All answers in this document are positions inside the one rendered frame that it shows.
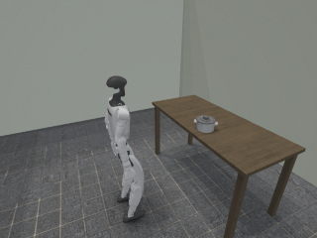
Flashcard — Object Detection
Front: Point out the right robot hand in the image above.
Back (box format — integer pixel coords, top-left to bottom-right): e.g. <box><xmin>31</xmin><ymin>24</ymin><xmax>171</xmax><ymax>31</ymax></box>
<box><xmin>124</xmin><ymin>168</ymin><xmax>138</xmax><ymax>186</ymax></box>

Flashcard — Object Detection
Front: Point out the pot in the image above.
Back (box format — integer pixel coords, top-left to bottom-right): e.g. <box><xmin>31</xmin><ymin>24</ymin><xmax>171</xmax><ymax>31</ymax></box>
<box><xmin>194</xmin><ymin>119</ymin><xmax>218</xmax><ymax>133</ymax></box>

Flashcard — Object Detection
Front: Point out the table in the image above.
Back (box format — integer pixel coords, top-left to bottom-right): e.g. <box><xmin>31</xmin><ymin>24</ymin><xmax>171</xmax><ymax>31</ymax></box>
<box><xmin>152</xmin><ymin>94</ymin><xmax>306</xmax><ymax>238</ymax></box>

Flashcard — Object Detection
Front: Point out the robot right shin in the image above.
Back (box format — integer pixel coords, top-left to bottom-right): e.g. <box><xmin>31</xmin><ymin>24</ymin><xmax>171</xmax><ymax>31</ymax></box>
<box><xmin>128</xmin><ymin>185</ymin><xmax>144</xmax><ymax>217</ymax></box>

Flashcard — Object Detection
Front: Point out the lid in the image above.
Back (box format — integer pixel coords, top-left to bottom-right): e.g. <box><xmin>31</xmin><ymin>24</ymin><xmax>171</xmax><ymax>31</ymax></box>
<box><xmin>196</xmin><ymin>115</ymin><xmax>216</xmax><ymax>125</ymax></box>

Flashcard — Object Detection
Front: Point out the right robot foot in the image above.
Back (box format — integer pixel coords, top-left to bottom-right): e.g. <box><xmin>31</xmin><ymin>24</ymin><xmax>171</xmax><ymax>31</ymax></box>
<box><xmin>123</xmin><ymin>210</ymin><xmax>145</xmax><ymax>223</ymax></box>

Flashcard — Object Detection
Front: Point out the left robot hand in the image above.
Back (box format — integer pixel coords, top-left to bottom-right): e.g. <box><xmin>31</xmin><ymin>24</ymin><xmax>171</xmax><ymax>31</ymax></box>
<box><xmin>111</xmin><ymin>142</ymin><xmax>116</xmax><ymax>156</ymax></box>

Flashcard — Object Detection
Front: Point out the robot left upper arm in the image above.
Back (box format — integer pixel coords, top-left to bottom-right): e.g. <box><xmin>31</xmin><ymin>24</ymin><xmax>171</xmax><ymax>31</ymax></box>
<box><xmin>104</xmin><ymin>97</ymin><xmax>112</xmax><ymax>126</ymax></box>

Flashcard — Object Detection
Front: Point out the robot left forearm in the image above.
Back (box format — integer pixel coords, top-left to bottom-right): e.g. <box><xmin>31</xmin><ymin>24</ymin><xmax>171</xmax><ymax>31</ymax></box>
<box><xmin>105</xmin><ymin>124</ymin><xmax>115</xmax><ymax>142</ymax></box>

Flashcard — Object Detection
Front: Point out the robot right upper arm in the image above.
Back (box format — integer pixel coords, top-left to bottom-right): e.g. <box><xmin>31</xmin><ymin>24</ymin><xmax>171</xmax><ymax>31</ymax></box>
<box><xmin>114</xmin><ymin>107</ymin><xmax>130</xmax><ymax>145</ymax></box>

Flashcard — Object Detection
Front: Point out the robot right forearm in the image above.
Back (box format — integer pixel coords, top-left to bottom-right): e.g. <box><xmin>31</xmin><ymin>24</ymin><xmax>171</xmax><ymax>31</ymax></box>
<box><xmin>117</xmin><ymin>138</ymin><xmax>132</xmax><ymax>171</ymax></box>

